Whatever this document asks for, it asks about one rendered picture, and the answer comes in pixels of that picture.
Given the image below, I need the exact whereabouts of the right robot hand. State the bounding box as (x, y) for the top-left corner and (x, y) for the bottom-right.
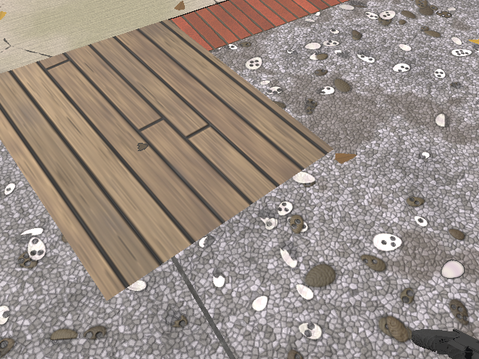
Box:
(412, 329), (479, 359)

